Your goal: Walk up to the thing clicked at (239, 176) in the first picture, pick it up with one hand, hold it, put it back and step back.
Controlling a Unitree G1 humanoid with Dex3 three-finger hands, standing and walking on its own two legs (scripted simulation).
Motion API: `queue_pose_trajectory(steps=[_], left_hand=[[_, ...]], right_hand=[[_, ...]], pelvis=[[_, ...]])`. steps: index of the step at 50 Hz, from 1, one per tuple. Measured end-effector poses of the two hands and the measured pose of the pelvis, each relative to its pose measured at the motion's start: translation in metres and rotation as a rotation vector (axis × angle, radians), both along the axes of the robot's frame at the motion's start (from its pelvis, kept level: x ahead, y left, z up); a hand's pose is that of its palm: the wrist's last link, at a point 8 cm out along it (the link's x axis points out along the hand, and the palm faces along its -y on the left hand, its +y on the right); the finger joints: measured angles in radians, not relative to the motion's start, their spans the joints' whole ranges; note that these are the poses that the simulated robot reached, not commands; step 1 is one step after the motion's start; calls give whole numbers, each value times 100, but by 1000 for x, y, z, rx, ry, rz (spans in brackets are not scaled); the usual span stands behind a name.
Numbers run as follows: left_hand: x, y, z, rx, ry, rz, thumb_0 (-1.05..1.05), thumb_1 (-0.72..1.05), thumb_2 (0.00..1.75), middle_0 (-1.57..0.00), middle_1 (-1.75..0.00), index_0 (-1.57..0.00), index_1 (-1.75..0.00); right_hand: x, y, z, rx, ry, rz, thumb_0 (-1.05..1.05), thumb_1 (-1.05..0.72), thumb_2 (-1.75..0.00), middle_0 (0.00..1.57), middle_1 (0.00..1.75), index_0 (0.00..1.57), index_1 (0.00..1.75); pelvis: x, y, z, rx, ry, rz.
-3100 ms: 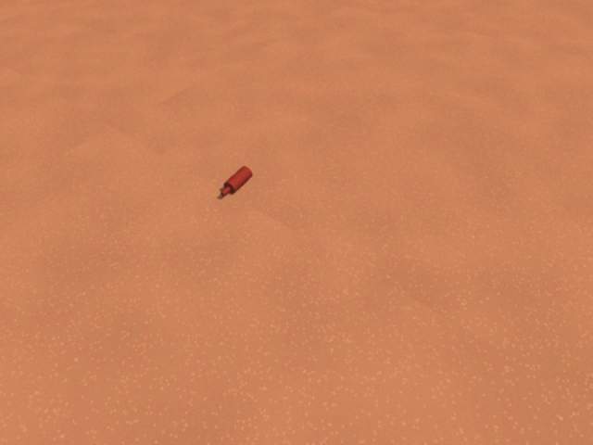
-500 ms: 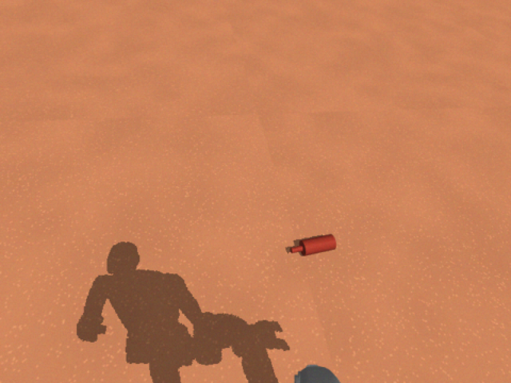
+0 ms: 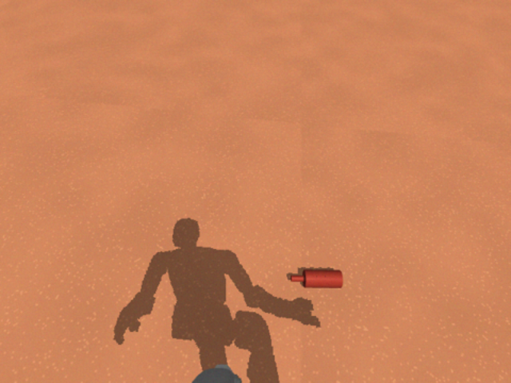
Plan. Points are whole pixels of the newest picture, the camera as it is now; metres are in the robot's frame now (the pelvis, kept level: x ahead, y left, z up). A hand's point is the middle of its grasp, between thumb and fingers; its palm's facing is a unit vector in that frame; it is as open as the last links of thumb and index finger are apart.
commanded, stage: walk up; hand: left
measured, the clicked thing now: (315, 278) +0.63 -0.20 -0.72
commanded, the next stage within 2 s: none
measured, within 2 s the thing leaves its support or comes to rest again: neither
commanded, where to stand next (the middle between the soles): +0.30 -0.51 m, yaw +9 degrees
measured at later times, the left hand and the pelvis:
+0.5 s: hand out of the picture +0.12 +0.08 -0.15, palm faces +0.04 -0.91 -0.42, open 7.4 cm; pelvis +0.07 -0.23 -0.03, yaw +3 degrees
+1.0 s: hand (346, 378) +0.19 -0.13 -0.16, palm faces -0.01 -0.95 -0.30, open 7.4 cm; pelvis +0.15 -0.39 -0.01, yaw +4 degrees
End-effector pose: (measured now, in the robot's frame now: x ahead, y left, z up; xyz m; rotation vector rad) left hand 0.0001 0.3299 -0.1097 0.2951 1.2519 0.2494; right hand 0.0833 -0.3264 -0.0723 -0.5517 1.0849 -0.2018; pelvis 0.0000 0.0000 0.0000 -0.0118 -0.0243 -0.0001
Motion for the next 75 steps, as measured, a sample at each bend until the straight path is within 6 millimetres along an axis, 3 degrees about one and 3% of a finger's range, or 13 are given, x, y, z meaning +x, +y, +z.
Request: queue_pose_trajectory(steps=[5,12,20,25,31,36,41,46,56,60,63,69,75], left_hand=[[29,-42,-24,-51,14,-28,1,90,90,-20,-30,-20,-29],[88,-91,-18,-67,-62,-90,1,90,90,-21,-30,-21,-30],[124,-149,-6,24,-103,-80,1,90,90,-20,-30,-20,-29],[108,-210,-1,80,-97,-23,1,91,90,-20,-30,-20,-29],[73,-279,17,37,-2,76,1,90,90,-21,-30,-21,-30],[66,-318,13,17,53,105,1,90,90,-21,-30,-21,-30],[89,-352,-14,-22,61,100,1,90,90,-21,-30,-21,-30],[140,-393,-24,-62,34,6,1,90,90,-21,-30,-21,-29],[232,-443,-6,12,-111,-78,1,90,90,-21,-30,-21,-29],[245,-481,-4,76,-121,-73,1,91,90,-20,-30,-20,-29],[234,-518,-4,90,-107,-43,1,91,90,-20,-30,-20,-29],[206,-580,8,42,-13,38,1,90,90,-21,-30,-21,-30],[196,-607,15,60,53,69,1,90,90,-21,-30,-21,-30]], right_hand=[[13,-30,-4,-43,-29,-24,0,-90,-90,21,30,21,30],[5,-92,17,-78,-47,-87,0,-90,-90,21,30,21,30],[2,-209,8,-122,38,-88,1,-89,-90,21,30,21,30],[29,-288,-18,-152,87,-115,1,-89,-90,21,30,21,30],[91,-301,-14,-49,58,-47,1,-90,-90,20,29,20,30],[134,-303,-12,5,60,56,1,-90,-90,20,30,21,30],[162,-319,-18,-1,35,88,0,-90,-90,21,30,21,30],[159,-360,-11,-32,-14,-7,0,-90,-90,21,30,21,30],[136,-485,9,-112,15,-57,0,-89,-90,21,30,21,30],[136,-558,-7,-138,57,-79,1,-89,-90,21,30,21,30],[146,-595,-21,-143,96,-116,1,-90,-90,20,30,21,30],[192,-598,-25,-12,93,-69,1,-90,-90,20,29,20,30],[242,-578,-38,108,108,6,1,-90,-90,20,29,20,30]], pelvis=[[17,-24,-13,34,-17,14],[36,-78,-5,30,-25,12],[53,-173,-17,28,7,36],[68,-233,-28,9,3,60],[93,-274,1,21,8,68],[110,-308,6,19,11,84],[131,-335,-9,28,11,110],[140,-363,-10,51,-15,81],[163,-458,-12,29,-4,54],[174,-510,-27,21,2,50],[185,-539,-31,7,-4,66],[212,-569,-6,11,3,66],[231,-587,1,5,-2,82]])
